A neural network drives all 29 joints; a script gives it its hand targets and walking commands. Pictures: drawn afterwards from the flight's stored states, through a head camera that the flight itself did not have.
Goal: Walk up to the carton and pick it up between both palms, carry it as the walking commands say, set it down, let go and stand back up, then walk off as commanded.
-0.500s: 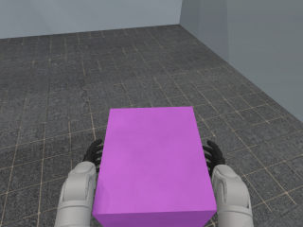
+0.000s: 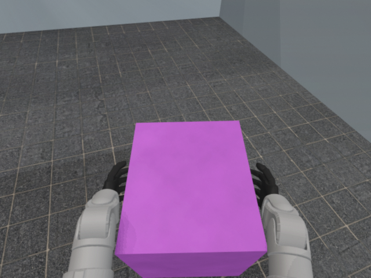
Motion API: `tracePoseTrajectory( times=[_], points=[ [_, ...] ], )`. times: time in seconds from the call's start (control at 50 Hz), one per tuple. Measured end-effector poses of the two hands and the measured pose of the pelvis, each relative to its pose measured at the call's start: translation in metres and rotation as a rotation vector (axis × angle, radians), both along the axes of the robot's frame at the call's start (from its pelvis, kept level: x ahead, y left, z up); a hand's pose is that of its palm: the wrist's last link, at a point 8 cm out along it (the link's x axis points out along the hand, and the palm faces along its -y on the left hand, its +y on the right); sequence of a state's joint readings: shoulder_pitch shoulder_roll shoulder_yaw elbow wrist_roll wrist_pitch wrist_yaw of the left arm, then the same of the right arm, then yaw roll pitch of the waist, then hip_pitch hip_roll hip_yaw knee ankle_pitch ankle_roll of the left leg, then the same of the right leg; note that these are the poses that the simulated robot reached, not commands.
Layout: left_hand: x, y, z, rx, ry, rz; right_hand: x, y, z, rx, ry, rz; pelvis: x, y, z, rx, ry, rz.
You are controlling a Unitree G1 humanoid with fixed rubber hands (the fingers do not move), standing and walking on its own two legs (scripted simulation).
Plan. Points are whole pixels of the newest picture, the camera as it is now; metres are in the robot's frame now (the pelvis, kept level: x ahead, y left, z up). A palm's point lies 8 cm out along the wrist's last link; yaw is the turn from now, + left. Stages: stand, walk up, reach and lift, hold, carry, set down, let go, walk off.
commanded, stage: hold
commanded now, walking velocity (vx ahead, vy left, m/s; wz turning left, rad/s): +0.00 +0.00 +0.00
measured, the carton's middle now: (189, 202) +0.30 +0.00 -0.03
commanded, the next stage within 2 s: carry in 0.56 s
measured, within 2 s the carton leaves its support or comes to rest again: neither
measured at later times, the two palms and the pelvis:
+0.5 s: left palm (110, 197) +0.27 +0.17 +0.03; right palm (268, 204) +0.27 -0.17 +0.04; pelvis +0.01 +0.00 +0.00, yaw +0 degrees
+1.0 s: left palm (120, 238) +0.19 +0.13 +0.04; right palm (302, 256) +0.16 -0.21 +0.04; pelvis -0.07 -0.02 -0.04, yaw -3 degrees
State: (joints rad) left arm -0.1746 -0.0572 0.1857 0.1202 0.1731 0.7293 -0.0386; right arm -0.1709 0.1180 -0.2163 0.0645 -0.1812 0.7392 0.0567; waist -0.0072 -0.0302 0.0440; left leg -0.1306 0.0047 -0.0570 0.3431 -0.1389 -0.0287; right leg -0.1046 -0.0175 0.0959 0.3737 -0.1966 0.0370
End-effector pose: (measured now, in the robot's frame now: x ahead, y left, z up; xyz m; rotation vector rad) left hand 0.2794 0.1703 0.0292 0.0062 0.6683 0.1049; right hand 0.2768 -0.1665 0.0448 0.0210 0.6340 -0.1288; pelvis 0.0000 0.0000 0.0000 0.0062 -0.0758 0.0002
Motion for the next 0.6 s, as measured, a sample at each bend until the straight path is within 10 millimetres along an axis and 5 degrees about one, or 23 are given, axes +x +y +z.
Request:
tracePoseTrajectory(
  times=[0.26, 0.48, 0.6],
  points=[
    [-0.006, 0.005, -0.016, 0.039, 0.091, 0.003, -0.004, 0.005, -0.030, 0.042, 0.090, 0.005, 0.008, 0.004, 0.001, 0.000, 0.010, 0.003],
    [-0.010, 0.001, 0.005, 0.014, -0.007, 0.024, -0.009, 0.001, -0.008, 0.042, -0.010, -0.003, 0.015, 0.001, 0.003, -0.002, 0.003, 0.006],
    [-0.011, -0.001, -0.002, 0.014, 0.024, 0.018, -0.009, -0.001, -0.011, 0.027, 0.023, 0.006, 0.005, -0.003, 0.001, 0.000, -0.023, 0.003]
  ],
)
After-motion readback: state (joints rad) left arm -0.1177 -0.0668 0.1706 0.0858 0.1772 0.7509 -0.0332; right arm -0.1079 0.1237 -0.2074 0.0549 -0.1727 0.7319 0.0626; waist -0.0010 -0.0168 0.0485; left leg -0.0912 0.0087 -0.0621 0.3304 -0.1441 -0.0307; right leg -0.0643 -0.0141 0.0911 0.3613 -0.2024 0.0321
